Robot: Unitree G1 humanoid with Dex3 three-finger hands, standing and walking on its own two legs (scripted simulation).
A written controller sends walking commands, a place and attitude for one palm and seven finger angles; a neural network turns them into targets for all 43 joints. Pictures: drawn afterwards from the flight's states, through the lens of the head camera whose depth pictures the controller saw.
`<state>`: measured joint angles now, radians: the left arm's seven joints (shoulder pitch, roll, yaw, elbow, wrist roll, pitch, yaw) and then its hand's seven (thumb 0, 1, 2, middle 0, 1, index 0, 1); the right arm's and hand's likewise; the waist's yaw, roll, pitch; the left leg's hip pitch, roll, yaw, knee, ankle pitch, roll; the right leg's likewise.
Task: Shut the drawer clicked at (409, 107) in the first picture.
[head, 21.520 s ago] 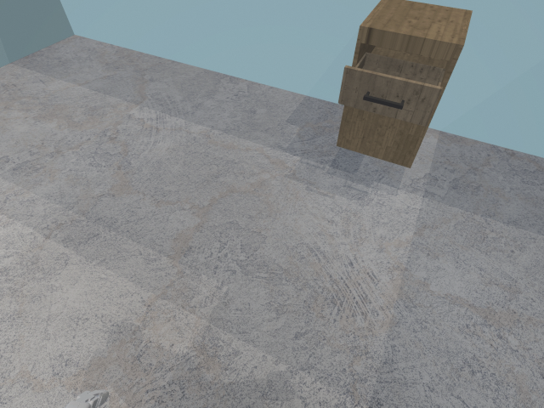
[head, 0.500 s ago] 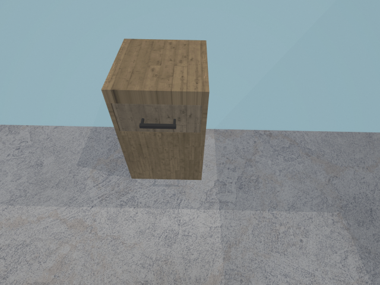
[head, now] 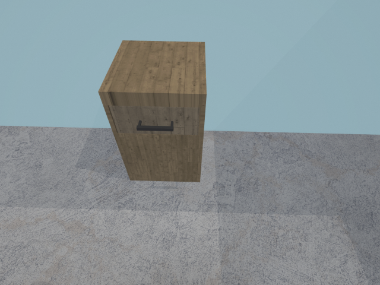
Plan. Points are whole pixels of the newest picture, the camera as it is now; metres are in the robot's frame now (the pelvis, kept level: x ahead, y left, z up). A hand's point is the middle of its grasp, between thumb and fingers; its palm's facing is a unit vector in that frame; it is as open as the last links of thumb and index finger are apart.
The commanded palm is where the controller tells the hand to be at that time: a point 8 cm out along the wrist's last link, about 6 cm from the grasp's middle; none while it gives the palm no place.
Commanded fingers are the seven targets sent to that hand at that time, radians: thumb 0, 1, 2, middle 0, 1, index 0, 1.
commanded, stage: stand and wait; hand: left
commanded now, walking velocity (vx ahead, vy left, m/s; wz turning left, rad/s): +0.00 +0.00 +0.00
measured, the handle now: (155, 125) +0.78 +0.20 -0.25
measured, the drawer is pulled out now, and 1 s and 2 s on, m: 0.00 0.00 0.00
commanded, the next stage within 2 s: none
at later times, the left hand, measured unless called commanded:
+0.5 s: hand out of the picture -0.03 +0.14 -0.17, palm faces +0.06 -0.98 -0.17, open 7.3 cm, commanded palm none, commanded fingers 0.00 0.90 0.90 -0.20 -0.30 -0.20 -0.30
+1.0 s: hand out of the picture -0.02 +0.13 -0.18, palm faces +0.08 -0.98 -0.17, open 7.3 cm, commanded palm none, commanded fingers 0.00 0.90 0.90 -0.20 -0.30 -0.20 -0.30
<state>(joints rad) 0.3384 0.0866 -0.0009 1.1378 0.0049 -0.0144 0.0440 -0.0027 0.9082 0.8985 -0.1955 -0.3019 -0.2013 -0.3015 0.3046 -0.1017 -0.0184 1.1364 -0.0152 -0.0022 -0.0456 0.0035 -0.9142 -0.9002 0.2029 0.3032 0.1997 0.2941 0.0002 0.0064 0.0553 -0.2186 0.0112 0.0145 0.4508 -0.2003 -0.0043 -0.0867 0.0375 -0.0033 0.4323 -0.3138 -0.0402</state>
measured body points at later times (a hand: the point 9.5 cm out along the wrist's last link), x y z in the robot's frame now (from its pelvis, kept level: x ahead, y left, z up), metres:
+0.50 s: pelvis +0.01 -0.01 +0.00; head +0.03 -0.02 +0.45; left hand -0.03 +0.19 -0.16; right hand -0.02 -0.21 -0.17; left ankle +0.03 +0.12 -0.74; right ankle -0.05 -0.09 -0.74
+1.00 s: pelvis +0.02 -0.02 +0.00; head +0.03 -0.03 +0.45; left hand -0.03 +0.18 -0.16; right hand -0.01 -0.22 -0.17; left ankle +0.03 +0.12 -0.74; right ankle -0.05 -0.09 -0.74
